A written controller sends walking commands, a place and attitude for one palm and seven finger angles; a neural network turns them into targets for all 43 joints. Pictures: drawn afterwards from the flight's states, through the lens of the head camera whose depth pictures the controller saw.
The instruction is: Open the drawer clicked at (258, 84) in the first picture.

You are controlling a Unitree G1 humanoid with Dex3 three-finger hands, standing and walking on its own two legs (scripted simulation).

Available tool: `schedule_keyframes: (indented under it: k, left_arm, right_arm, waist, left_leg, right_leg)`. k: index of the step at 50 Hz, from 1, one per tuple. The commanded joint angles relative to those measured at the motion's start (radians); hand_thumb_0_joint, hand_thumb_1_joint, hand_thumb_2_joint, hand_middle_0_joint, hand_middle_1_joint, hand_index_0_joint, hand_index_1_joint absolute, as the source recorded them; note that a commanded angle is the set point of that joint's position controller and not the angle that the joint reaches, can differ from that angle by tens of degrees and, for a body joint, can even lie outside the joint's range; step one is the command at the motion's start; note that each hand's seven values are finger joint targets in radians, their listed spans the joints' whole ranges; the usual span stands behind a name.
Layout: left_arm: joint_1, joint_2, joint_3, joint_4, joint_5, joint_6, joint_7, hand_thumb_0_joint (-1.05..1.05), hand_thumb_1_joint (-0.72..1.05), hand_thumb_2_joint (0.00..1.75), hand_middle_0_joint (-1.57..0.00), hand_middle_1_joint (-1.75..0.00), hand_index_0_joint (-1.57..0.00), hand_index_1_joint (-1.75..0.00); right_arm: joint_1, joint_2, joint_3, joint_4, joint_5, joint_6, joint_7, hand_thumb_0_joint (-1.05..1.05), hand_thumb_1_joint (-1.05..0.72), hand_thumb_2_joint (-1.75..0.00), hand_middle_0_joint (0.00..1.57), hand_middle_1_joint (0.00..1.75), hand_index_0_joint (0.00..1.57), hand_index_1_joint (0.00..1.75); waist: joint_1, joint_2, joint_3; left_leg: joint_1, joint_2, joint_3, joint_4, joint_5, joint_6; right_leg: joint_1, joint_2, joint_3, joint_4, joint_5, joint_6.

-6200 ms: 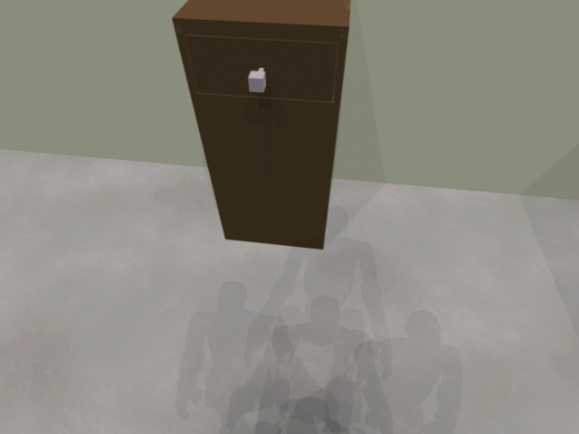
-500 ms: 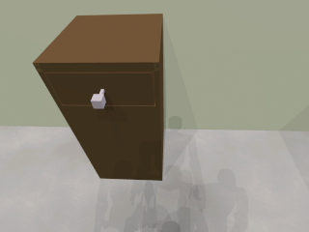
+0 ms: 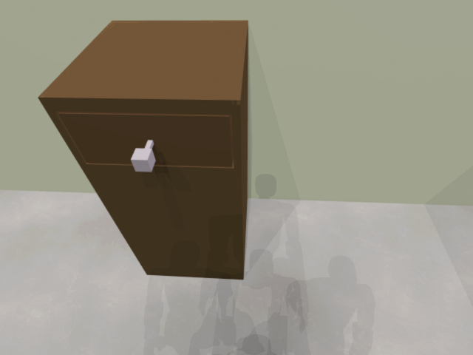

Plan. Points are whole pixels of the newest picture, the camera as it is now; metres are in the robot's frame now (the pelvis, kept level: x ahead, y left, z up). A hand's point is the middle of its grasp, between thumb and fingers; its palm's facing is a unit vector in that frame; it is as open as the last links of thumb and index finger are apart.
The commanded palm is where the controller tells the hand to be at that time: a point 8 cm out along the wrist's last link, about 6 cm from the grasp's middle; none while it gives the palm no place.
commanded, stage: look again from close up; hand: left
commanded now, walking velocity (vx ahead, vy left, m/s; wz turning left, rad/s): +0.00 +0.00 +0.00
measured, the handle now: (146, 153) +0.53 +0.25 +0.03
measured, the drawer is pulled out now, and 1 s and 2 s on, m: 0.00 0.00 0.00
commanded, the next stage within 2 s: raise the hand with hooked fingers in 0.04 s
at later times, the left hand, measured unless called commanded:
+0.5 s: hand (160, 300) +0.21 +0.15 -0.01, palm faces -0.01 -0.41 -0.91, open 8.2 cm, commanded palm +0.15 +0.20 +0.00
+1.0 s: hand (130, 270) +0.24 +0.19 +0.03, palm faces +0.06 -0.12 -0.99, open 11.2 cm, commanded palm +0.20 +0.21 +0.09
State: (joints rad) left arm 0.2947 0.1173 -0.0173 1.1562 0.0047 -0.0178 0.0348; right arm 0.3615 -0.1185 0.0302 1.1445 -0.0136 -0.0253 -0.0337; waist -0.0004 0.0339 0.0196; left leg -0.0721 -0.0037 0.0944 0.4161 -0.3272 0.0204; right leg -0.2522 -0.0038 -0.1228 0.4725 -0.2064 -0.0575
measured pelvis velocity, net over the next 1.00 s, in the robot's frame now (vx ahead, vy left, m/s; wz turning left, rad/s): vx -0.02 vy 0.00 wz -0.08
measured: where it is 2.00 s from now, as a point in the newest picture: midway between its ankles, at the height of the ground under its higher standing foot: outside the picture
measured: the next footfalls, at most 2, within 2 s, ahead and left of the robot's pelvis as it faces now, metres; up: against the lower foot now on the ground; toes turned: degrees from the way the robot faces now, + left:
none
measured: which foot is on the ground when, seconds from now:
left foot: down 0.00-1.00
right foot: down 0.00-1.00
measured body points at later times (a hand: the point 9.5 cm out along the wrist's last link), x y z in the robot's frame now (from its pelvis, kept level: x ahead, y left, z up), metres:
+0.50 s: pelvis -0.01 -0.01 -0.02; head +0.00 -0.04 +0.43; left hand +0.21 +0.17 +0.04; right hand +0.21 -0.27 -0.07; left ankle -0.06 +0.10 -0.74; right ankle +0.03 -0.08 -0.74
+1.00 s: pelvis -0.02 +0.00 -0.01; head -0.01 -0.04 +0.44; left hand +0.23 +0.20 +0.09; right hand +0.16 -0.21 -0.12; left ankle -0.06 +0.11 -0.74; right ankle +0.03 -0.08 -0.74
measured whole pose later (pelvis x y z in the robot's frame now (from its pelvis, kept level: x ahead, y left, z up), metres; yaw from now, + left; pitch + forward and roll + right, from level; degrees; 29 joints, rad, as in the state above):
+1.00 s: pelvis -0.02 +0.00 -0.01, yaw -5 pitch +3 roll +2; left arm 0.21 0.35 -0.12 -0.09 1.01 0.11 0.26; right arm 0.13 -0.20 0.05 0.59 -0.02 0.14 0.01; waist 0.07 0.06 -0.03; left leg -0.24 -0.02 0.09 0.57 -0.38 0.02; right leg -0.44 0.02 -0.04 0.61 -0.22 -0.07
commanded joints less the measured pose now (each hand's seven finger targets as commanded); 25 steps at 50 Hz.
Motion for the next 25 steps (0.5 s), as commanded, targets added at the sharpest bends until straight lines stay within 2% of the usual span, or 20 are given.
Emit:
schedule_keyframes:
  k: [1, 6, 7, 8, 9, 10, 11, 12, 13, 14, 16, 17, 18, 19, 20, 21, 22, 23, 24, 25]
  left_arm:
    - [0.059, 0.073, 0.016, -0.033, 0.001, -0.017, 0.003, 0.0, 0.9, 0.9, -0.2, -0.3, -0.2, -0.3]
    - [0.059, 0.074, 0.018, -0.034, 0.002, -0.017, 0.003, 0.0, 0.9, 0.9, -0.2, -0.3, -0.2, -0.3]
    - [0.173, 0.136, 0.032, 0.011, 0.011, -0.029, 0.047, 0.0, 0.9, 0.9, -0.2, -0.3, -0.2, -0.3]
    - [-0.663, 0.363, -0.085, -1.477, 0.128, -0.197, 0.036, 0.0, 0.88, 0.89, -0.2, -0.32, -0.2, -0.32]
    - [-0.309, 0.331, -0.014, -1.246, 0.146, -0.087, 0.123, 0.0, 0.85, 0.88, -0.2, -0.33, -0.2, -0.33]
    - [-0.247, 0.273, -0.003, -1.203, 0.098, -0.011, 0.188, 0.0, 0.83, 0.87, -0.21, -0.34, -0.21, -0.34]
    - [0.034, 0.115, -0.087, -1.042, 0.137, 0.085, 0.195, 0.0, 0.81, 0.86, -0.21, -0.36, -0.21, -0.36]
    - [-0.061, 0.089, -0.148, -1.205, 0.165, 0.088, 0.189, 0.0, 0.78, 0.85, -0.21, -0.37, -0.21, -0.37]
    - [-0.035, 0.127, -0.146, -1.251, 0.244, 0.076, 0.193, 0.0, 0.76, 0.84, -0.21, -0.39, -0.21, -0.39]
    - [-0.035, 0.158, -0.154, -1.27, 0.337, 0.063, 0.211, 0.0, 0.74, 0.83, -0.21, -0.4, -0.21, -0.4]
    - [0.01, 0.158, -0.167, -1.24, 0.526, 0.064, 0.256, 0.0, 0.69, 0.81, -0.22, -0.43, -0.22, -0.43]
    - [0.136, 0.134, -0.158, -1.201, 0.603, 0.072, 0.279, 0.0, 0.67, 0.8, -0.22, -0.45, -0.22, -0.45]
    - [0.263, 0.135, -0.149, -1.181, 0.679, 0.075, 0.298, 0.0, 0.64, 0.79, -0.22, -0.47, -0.22, -0.47]
    - [0.383, 0.128, -0.139, -1.16, 0.749, 0.07, 0.31, 0.0, 0.62, 0.78, -0.22, -0.48, -0.22, -0.48]
    - [0.491, 0.165, -0.089, -1.13, 0.812, 0.063, 0.316, 0.0, 0.6, 0.77, -0.22, -0.5, -0.22, -0.5]
    - [0.494, 0.18, -0.087, -1.189, 0.865, 0.044, 0.321, 0.0, 0.57, 0.76, -0.22, -0.51, -0.22, -0.51]
    - [0.453, 0.225, -0.049, -1.243, 0.904, 0.02, 0.331, 0.0, 0.55, 0.75, -0.22, -0.53, -0.22, -0.53]
    - [0.452, 0.235, -0.033, -1.259, 0.935, 0.002, 0.344, 0.0, 0.53, 0.74, -0.23, -0.54, -0.23, -0.54]
    - [0.369, 0.248, -0.039, -1.309, 0.967, -0.01, 0.354, 0.0, 0.5, 0.73, -0.23, -0.55, -0.23, -0.55]
    - [0.303, 0.292, 0.007, -1.375, 0.999, -0.019, 0.38, 0.0, 0.48, 0.72, -0.23, -0.57, -0.23, -0.57]
  right_arm:
    - [0.099, -0.069, -0.012, 0.003, -0.002, -0.007, -0.009, 0.0, -0.9, -0.9, 0.2, 0.3, 0.2, 0.3]
    - [0.092, -0.069, -0.013, 0.004, -0.002, -0.006, -0.01, 0.0, -0.9, -0.9, 0.2, 0.3, 0.2, 0.3]
    - [-0.043, -0.12, -0.036, -0.07, 0.012, -0.016, -0.001, 0.0, -0.9, -0.9, 0.2, 0.3, 0.2, 0.3]
    - [-0.089, -0.308, -0.031, -0.464, 0.066, -0.174, -0.048, 0.0, -0.9, -0.9, 0.2, 0.3, 0.2, 0.3]
    - [-0.195, -0.222, -0.045, -0.423, 0.065, -0.26, -0.086, 0.0, -0.9, -0.9, 0.2, 0.3, 0.2, 0.3]
    - [-0.166, -0.227, -0.07, -0.358, 0.078, -0.286, -0.088, 0.0, -0.9, -0.9, 0.2, 0.3, 0.2, 0.3]
    - [-0.134, -0.164, -0.054, -0.363, 0.08, -0.29, -0.081, 0.0, -0.9, -0.9, 0.2, 0.3, 0.2, 0.3]
    - [-0.184, -0.188, -0.051, -0.442, 0.087, -0.303, -0.076, 0.0, -0.9, -0.9, 0.2, 0.3, 0.2, 0.3]
    - [-0.198, -0.222, -0.059, -0.464, 0.075, -0.319, -0.073, 0.0, -0.9, -0.9, 0.2, 0.3, 0.2, 0.3]
    - [-0.219, -0.252, -0.055, -0.493, 0.048, -0.322, -0.068, 0.0, -0.9, -0.9, 0.2, 0.3, 0.2, 0.3]
    - [-0.213, -0.261, -0.066, -0.562, 0.003, -0.284, -0.043, 0.0, -0.9, -0.9, 0.2, 0.3, 0.2, 0.3]
    - [-0.247, -0.263, -0.082, -0.616, -0.015, -0.254, -0.024, 0.0, -0.9, -0.9, 0.2, 0.3, 0.2, 0.3]
    - [-0.275, -0.266, -0.091, -0.658, -0.023, -0.215, -0.003, 0.0, -0.9, -0.9, 0.2, 0.3, 0.2, 0.3]
    - [-0.298, -0.267, -0.097, -0.682, -0.028, -0.166, 0.021, 0.0, -0.9, -0.9, 0.2, 0.3, 0.2, 0.3]
    - [-0.311, -0.264, -0.1, -0.694, -0.022, -0.11, 0.049, 0.0, -0.9, -0.9, 0.2, 0.3, 0.2, 0.3]
    - [-0.343, -0.259, -0.092, -0.73, -0.019, -0.059, 0.071, 0.0, -0.9, -0.9, 0.2, 0.3, 0.2, 0.3]
    - [-0.384, -0.25, -0.087, -0.76, -0.013, -0.022, 0.087, 0.0, -0.9, -0.9, 0.2, 0.3, 0.2, 0.3]
    - [-0.406, -0.239, -0.079, -0.784, -0.007, 0.006, 0.098, 0.0, -0.9, -0.9, 0.2, 0.3, 0.2, 0.3]
    - [-0.434, -0.237, -0.072, -0.798, -0.005, 0.032, 0.107, 0.0, -0.9, -0.9, 0.2, 0.3, 0.2, 0.3]
    - [-0.446, -0.233, -0.077, -0.811, -0.008, 0.058, 0.109, 0.0, -0.9, -0.9, 0.2, 0.3, 0.2, 0.3]
  waist:
    - [-0.004, -0.028, 0.084]
    - [-0.006, -0.047, 0.08]
    - [0.054, -0.172, 0.078]
    - [-0.047, 0.183, -0.41]
    - [0.017, 0.307, -0.347]
    - [0.008, 0.329, -0.256]
    - [0.012, 0.169, -0.162]
    - [0.004, 0.037, -0.076]
    - [0.004, -0.071, -0.112]
    - [-0.014, -0.169, -0.076]
    - [-0.014, -0.278, -0.086]
    - [0.021, -0.279, -0.085]
    - [0.055, -0.29, -0.054]
    - [0.088, -0.284, -0.054]
    - [0.136, -0.273, -0.079]
    - [0.148, -0.249, -0.111]
    - [0.153, -0.244, -0.132]
    - [0.16, -0.222, -0.142]
    - [0.153, -0.196, -0.148]
    - [0.163, -0.125, -0.157]
  left_leg:
    - [-0.167, 0.117, -0.099, -0.106, 0.112, 0.022]
    - [-0.158, 0.118, -0.095, -0.101, 0.122, 0.02]
    - [-0.225, 0.128, -0.034, 0.118, 0.22, -0.005]
    - [-0.024, 0.017, -0.079, -0.035, 0.37, 0.033]
    - [-0.005, 0.028, -0.069, -0.054, 0.541, 0.023]
    - [-0.042, 0.034, -0.066, -0.046, 0.451, -0.01]
    - [-0.115, 0.045, -0.089, -0.056, 0.421, -0.009]
    - [-0.155, 0.041, -0.108, -0.04, 0.35, 0.008]
    - [-0.152, 0.026, -0.107, -0.001, 0.29, 0.02]
    - [-0.201, 0.008, -0.114, 0.032, 0.24, 0.03]
    - [-0.271, -0.032, -0.108, 0.093, 0.192, 0.028]
    - [-0.297, -0.044, -0.105, 0.105, 0.151, 0.02]
    - [-0.326, -0.048, -0.098, 0.105, 0.129, 0.011]
    - [-0.357, -0.047, -0.083, 0.101, 0.121, 0.001]
    - [-0.406, -0.045, -0.066, 0.098, 0.153, -0.009]
    - [-0.426, -0.044, -0.053, 0.105, 0.178, -0.014]
    - [-0.454, -0.042, -0.046, 0.109, 0.192, -0.015]
    - [-0.457, -0.047, -0.038, 0.113, 0.191, -0.015]
    - [-0.475, -0.059, -0.044, 0.117, 0.137, -0.011]
    - [-0.462, -0.067, -0.052, 0.13, 0.137, -0.007]
  right_leg:
    - [0.087, -0.12, 0.163, -0.07, 0.138, -0.011]
    - [0.091, -0.12, 0.166, -0.072, 0.162, -0.011]
    - [0.119, -0.164, 0.188, -0.005, 0.71, 0.041]
    - [0.202, -0.071, 0.312, 0.043, 0.421, 0.01]
    - [0.177, -0.038, 0.214, 0.063, 0.205, -0.021]
    - [0.07, -0.026, 0.168, 0.063, 0.06, -0.003]
    - [0.021, -0.016, 0.138, 0.062, 0.015, 0.011]
    - [-0.002, -0.016, 0.129, 0.029, 0.059, 0.014]
    - [-0.027, -0.009, 0.157, 0.012, 0.054, 0.011]
    - [-0.079, -0.006, 0.174, 0.002, 0.005, 0.008]
    - [-0.127, -0.007, 0.2, -0.003, -0.127, 0.009]
    - [-0.105, -0.014, 0.206, -0.013, -0.187, 0.004]
    - [-0.097, -0.012, 0.214, -0.018, -0.205, -0.003]
    - [-0.059, -0.009, 0.213, -0.007, -0.167, -0.009]
    - [-0.009, -0.004, 0.22, 0.024, -0.085, -0.017]
    - [0.025, -0.006, 0.223, 0.062, 0.018, -0.023]
    - [0.046, -0.008, 0.233, 0.087, 0.08, -0.025]
    - [0.067, -0.008, 0.242, 0.1, 0.097, -0.024]
    - [0.05, -0.007, 0.277, 0.095, 0.043, -0.025]
    - [0.059, 0.002, 0.297, 0.107, 0.032, -0.033]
